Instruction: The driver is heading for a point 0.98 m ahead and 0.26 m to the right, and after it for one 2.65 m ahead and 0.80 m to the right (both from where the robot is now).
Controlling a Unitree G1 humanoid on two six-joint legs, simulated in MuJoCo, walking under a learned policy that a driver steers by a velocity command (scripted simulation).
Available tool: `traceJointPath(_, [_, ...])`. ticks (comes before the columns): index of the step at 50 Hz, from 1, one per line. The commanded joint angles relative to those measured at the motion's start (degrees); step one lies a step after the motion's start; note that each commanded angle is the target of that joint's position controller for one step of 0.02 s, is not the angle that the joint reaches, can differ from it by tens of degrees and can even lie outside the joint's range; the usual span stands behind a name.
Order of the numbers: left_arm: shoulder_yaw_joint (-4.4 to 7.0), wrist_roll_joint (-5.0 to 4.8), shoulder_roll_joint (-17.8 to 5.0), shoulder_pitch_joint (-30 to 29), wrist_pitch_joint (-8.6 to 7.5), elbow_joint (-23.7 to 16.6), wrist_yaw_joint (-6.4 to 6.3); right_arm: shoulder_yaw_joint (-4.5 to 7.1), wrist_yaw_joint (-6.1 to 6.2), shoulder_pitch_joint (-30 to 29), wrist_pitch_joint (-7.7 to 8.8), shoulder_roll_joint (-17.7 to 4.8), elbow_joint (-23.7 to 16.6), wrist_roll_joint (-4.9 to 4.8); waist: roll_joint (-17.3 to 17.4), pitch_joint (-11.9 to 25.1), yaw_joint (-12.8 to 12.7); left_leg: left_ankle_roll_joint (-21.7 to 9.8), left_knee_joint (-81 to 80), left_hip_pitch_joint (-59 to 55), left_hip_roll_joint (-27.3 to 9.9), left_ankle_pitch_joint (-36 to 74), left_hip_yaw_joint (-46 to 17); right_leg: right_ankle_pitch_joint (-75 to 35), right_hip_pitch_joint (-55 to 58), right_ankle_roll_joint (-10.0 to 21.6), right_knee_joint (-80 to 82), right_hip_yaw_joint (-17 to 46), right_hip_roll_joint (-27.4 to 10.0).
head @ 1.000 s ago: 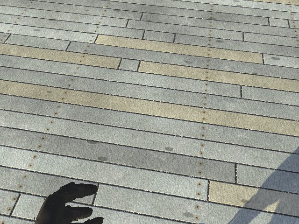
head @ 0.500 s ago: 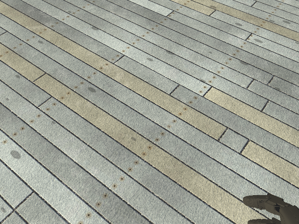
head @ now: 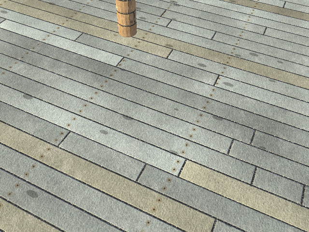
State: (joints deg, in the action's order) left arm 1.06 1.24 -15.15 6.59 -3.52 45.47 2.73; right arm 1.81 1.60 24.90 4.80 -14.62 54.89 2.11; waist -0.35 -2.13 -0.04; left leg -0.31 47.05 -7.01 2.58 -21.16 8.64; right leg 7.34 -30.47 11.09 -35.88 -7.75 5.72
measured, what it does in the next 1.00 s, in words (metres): walks ahead, turning right: left foot, then right foot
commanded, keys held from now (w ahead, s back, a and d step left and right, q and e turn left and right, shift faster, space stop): w+e+shift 0.66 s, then w+shift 0.18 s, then w+q+shift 0.02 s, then q+shift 0.14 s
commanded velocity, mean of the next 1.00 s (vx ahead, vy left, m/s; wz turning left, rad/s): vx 0.96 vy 0.00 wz -0.72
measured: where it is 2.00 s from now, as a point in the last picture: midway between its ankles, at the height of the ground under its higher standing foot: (247, 112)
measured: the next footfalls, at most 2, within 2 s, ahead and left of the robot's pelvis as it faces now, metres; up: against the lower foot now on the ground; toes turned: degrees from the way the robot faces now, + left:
left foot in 0.40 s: +0.62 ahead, +0.09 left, +0.00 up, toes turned -24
right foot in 0.84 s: +0.85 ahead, -0.31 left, +0.00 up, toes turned -44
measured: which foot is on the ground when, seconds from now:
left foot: up 0.00-0.38, down 0.40-0.84, up 0.86-1.00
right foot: down 0.00-0.40, up 0.42-0.82, down 0.84-1.00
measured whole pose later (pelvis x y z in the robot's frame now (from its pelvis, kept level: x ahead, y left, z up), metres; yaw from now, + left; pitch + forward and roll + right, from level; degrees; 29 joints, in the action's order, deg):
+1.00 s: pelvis +0.84 -0.25 +0.03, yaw -43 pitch +0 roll -1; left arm 2.0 1.5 -15.9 15.3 -3.4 46.6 0.8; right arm 0.6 0.2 16.1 3.4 -13.5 44.7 -0.7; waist 0.7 -4.2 1.8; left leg -0.8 74.6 28.2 -4.4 -20.2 -3.0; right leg 15.1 -14.3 7.6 -29.5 -5.2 6.6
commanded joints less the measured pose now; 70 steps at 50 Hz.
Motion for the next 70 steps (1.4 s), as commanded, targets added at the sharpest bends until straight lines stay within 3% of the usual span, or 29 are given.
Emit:
traceJointPath(1, [6.68, -0.41, -17.5, 20.6, 1.93, 2.9, -1.37, -0.19, -0.73, -7.2, 3.24, -6.2, -13.7, -0.73, -7.7, 18.9, -7.7, 0.7, 51.3, 56.1, 0.8, -3.3, -14.5, 12.0, 56.6, 18.7, 17.1, 54.5, -21.0])
traceJointPath(3, [5.22, -0.43, -10.0, 17.6, 1.64, 3.7, -2.01, -0.57, -1.36, -12.2, 4.41, -7.0, -14.9, -0.01, 6.3, 4.8, -2.8, -1.0, 37.0, 52.8, -5.0, 3.6, -14.9, 11.4, 36.9, 12.1, 22.9, 45.4, -17.9])
traceJointPath(6, [4.04, -0.98, -8.1, 14.7, -0.13, 3.2, -2.57, -1.46, -1.89, -12.7, 0.69, -5.3, -16.5, 2.58, 5.6, -1.6, 2.9, 2.0, 26.5, 44.8, -8.5, 0.6, -13.5, 3.1, 16.8, 9.5, 24.8, 34.5, -10.7])
traceJointPath(10, [4.92, -1.28, -10.4, 15.4, -1.69, 1.6, -2.14, -2.83, -2.99, -25.7, -0.3, -4.0, -22.8, 1.19, 1.5, -5.6, -0.2, 4.2, 2.0, 36.9, -8.4, 15.6, -8.4, -5.4, 4.6, 6.8, 28.6, 27.8, -4.8])
traceJointPath(15, [6.29, -1.92, -12.4, 20.1, -1.23, 1.6, -1.77, -2.75, -2.69, -31.1, 0.16, -5.0, -25.1, -0.38, -2.4, -1.1, -5.5, 2.2, -15.1, 31.5, -3.9, 26.8, -8.2, -21.8, 19.1, 1.7, 23.0, 29.4, -5.9])
traceJointPath(18, [7.07, -1.07, -16.1, 17.0, -1.23, 0.4, -2.3, -0.12, -1.23, -17.7, 0.82, -11.1, -22.0, -0.7, -2.4, 9.0, 1.8, 0.6, -18.6, 15.1, -0.9, 16.8, -9.6, -38.3, 25.3, -2.0, 4.2, 30.0, -5.8])
traceJointPath(19, [7.06, -0.86, -16.3, 13.5, -1.64, -0.6, -1.98, 1.09, -0.23, -6.0, 1.07, -13.4, -19.4, -0.54, -2.1, 14.6, 8.8, -0.4, -17.1, 1.3, -4.1, 13.0, -11.2, -34.1, 18.9, -3.2, -9.9, 28.8, -4.1])
traceJointPath(20, [4.99, -0.62, -8.8, 11.9, -2.32, -2.6, -2.04, 2.69, 1.05, 7.2, 1.15, -17.4, -17.3, 1.04, 5.5, 22.6, 12.7, -1.9, -16.7, -12.8, -17.2, -6.9, -23.5, -8.1, 9.1, -2.9, -29.4, 24.3, -1.1])
traceJointPath(21, [2.67, -4.04, -2.0, 20.5, -2.13, -6.5, -2.09, 3.61, 0.48, 1.7, 0.81, -21.7, -18.0, 2.7, 26.2, 30.3, 3.8, -8.5, -29.5, -22.2, -33.4, -18.1, -58.5, 22.8, -7.6, -5.0, -44.7, 17.4, 3.5])
traceJointPath(24, [3.38, -0.12, -9.3, 8.1, 0.38, -4.9, -1.63, 1.77, -0.5, -7.7, -0.06, -8.1, -17.7, 1.35, 2.3, 8.4, 4.7, -7.3, -31.5, 0.0, -23.8, -9.9, -37.0, 9.3, -14.6, -4.8, -42.7, 12.8, -7.3])
traceJointPath(29, [1.55, 0.82, -3.6, 0.4, 3.5, -10.8, 1.22, 0.88, -1.88, -3.0, 1.97, -4.4, -10.5, -1.04, 5.1, 0.0, 0.8, -3.2, -36.1, 10.8, -18.8, 16.6, -13.2, 6.4, -16.3, -5.6, -38.8, 10.8, -11.9])
traceJointPath(36, [-0.17, 0.34, -3.5, -9.4, 3.31, -14.5, 3.18, 1.53, -1.67, -2.2, 3.07, -8.8, -8.0, -0.38, 2.8, -4.2, 0.0, -1.3, -42.5, 14.0, -12.6, 46.2, 6.6, -9.4, -1.6, -2.3, -11.5, 0.1, -5.6])
traceJointPath(39, [0.45, 1.57, -5.7, -3.9, 2.2, -12.3, 1.89, 2.45, -0.84, 1.1, 1.61, -14.8, -6.8, -0.49, 6.5, -1.5, -4.8, -2.0, -29.0, 5.3, -17.4, 80.0, 6.2, -1.1, 6.8, 0.5, -6.1, -1.7, -0.6])
traceJointPath(41, [2.83, 1.58, -10.1, 17.0, 1.52, -5.1, 0.36, 2.76, -0.21, -2.5, -0.39, -16.6, -8.0, -0.18, 7.0, 8.7, -14.9, -3.9, -2.6, 9.1, -18.1, 79.4, 5.9, 1.6, 29.2, 3.3, 0.2, 1.9, 1.5])
traceJointPath(42, [4.96, 0.82, -14.1, 21.4, 2.2, -3.3, -0.86, 2.69, -0.48, -3.3, -0.2, -15.2, -9.5, -0.45, 0.1, 13.6, -15.3, -2.9, 19.4, 21.4, -11.6, 49.4, 6.3, 7.2, 43.2, 3.2, 2.4, 10.7, -2.6])
traceJointPath(43, [5.95, 2.69, -20.9, 13.6, 2.48, -6.3, -1.45, 0.28, -2.08, 7.7, 0.03, -5.8, -13.4, -2.05, -14.6, 21.1, -2.5, -0.4, 44.7, 46.9, -4.3, -9.5, -0.6, 8.7, 60.8, 12.3, 6.1, 44.5, -25.2])
traceJointPath(44, [5.9, 1.17, -17.5, 17.2, 2.67, -7.6, -2.15, 0.98, -1.39, -3.0, 0.8, -10.7, -14.6, -2.28, -2.0, 25.1, -9.5, -1.2, 48.4, 50.1, -3.4, -3.7, -10.8, 4.3, 57.7, 11.6, 14.3, 50.6, -24.8])
traceJointPath(47, [3.31, 1.06, -9.3, 10.2, -0.57, -3.3, -2.97, 0.07, -1.1, -2.4, -0.37, -6.2, -11.4, -2.37, 6.7, 1.1, 0.2, -1.4, 33.0, 43.2, -8.1, 0.7, -12.9, -32.5, 26.8, 4.8, 16.6, 24.8, -21.5])
traceJointPath(49, [2.06, -0.15, -5.6, 9.3, -1.94, -2.4, -2.33, 0.31, -1.67, 2.6, -2.92, -5.2, -9.1, -1.04, 1.7, 0.5, 3.6, -0.5, 25.3, 34.2, -8.7, 0.2, -12.9, -38.8, 17.0, 2.9, 19.6, 17.2, -20.6])
traceJointPath(50, [2.04, -1.26, -2.6, 3.7, -3.36, -3.9, -1.28, 2.22, -0.77, -0.1, -1.8, -7.3, -9.1, -6.22, -0.9, 2.1, 3.2, -0.1, 24.5, 37.5, -10.1, 0.8, -16.0, -35.6, 19.7, 2.3, 19.9, 15.6, -19.1])
traceJointPath(51, [2.18, -1.47, -3.7, 1.9, -3.9, -3.9, -1.34, 2.06, -0.57, -2.7, -1.29, -6.9, -9.9, -6.39, -1.1, 2.2, 3.5, -0.2, 20.9, 38.5, -9.8, 3.6, -15.0, -36.1, 19.1, 0.9, 21.1, 12.8, -17.6])
traceJointPath(57, [2.9, -1.44, -8.0, 6.9, -2.14, -2.3, -6.46, 1.06, -4.42, -15.0, 1.24, -2.1, -15.1, -3.1, -1.8, 3.4, -2.0, 1.1, -12.0, 32.7, -1.4, 36.7, -1.3, -37.9, 20.6, -6.5, 16.0, -1.7, -10.0])
traceJointPath(60, [3.74, -1.63, -10.5, 2.9, -0.13, -4.4, -7.61, 3.66, -6.0, -4.8, -0.17, -7.4, -14.9, -2.88, -7.3, 9.6, 4.2, -2.0, -11.5, 22.2, 2.6, 28.1, -0.6, -50.9, 23.4, -9.4, 2.0, -1.2, -13.2])
traceJointPath(62, [3.4, -2.28, -9.0, -3.2, 0.26, -6.5, -6.46, 6.03, -4.53, 9.1, -1.46, -12.5, -12.2, -2.74, 0.2, 11.2, 13.5, -7.2, -18.9, 8.0, -0.1, 33.4, -7.1, -28.2, 15.2, -11.9, -26.3, -0.9, -8.7])
traceJointPath(63, [1.27, 0.52, 0.1, 1.5, 0.01, -8.0, -4.19, 5.4, -3.39, 4.9, -1.22, -14.4, -13.1, -1.57, 20.8, 7.9, 5.3, -12.1, -16.3, 1.9, -8.7, 65.3, -23.6, 30.9, -0.8, -14.1, -46.8, 1.1, 1.6])
traceJointPath(64, [0.83, -1.26, -1.9, 15.0, -0.53, -8.8, -3.09, 5.26, -3.25, -2.0, -0.07, -17.8, -18.6, 1.99, 19.2, 24.5, -0.7, -26.5, -21.5, -10.2, -23.3, 56.9, -54.8, 32.3, -10.6, -16.2, -62.6, 16.4, 4.7])
traceJointPath(65, [1.88, -1.57, -9.4, 11.6, -0.53, -8.6, -2.47, 5.92, -3.24, -8.3, -0.97, -16.0, -23.1, 0.53, 7.7, 26.5, 2.1, -25.1, -25.8, -6.5, -21.6, 34.8, -54.6, 25.2, -10.0, -13.7, -59.6, 19.6, 0.6])
traceJointPath(67, [2.44, -0.33, -9.0, 2.0, 0.87, -10.7, -3.37, 4.26, -2.45, -12.7, -2.46, -11.0, -24.3, -2.95, -7.1, 12.0, 0.1, -18.5, -31.0, 11.6, -14.7, 10.7, -46.0, 18.4, -10.8, -12.3, -48.5, 17.3, -2.6])
traceJointPath(70, [2.63, -0.33, -7.4, 1.8, 2.26, -11.2, -3.85, 4.56, -1.44, -15.1, -3.66, -10.7, -25.3, -2.59, -0.9, 5.9, -2.4, -15.4, -31.1, 25.5, -7.4, 19.5, -36.7, 17.1, -3.5, -13.4, -31.9, 16.6, -3.6])
Velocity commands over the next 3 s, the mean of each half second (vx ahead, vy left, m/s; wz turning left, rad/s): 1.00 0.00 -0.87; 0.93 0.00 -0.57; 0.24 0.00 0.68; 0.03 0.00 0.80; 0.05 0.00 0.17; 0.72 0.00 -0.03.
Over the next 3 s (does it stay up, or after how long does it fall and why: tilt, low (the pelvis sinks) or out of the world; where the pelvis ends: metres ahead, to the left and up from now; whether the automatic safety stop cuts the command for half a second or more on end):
stays up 1.33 -0.42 0.01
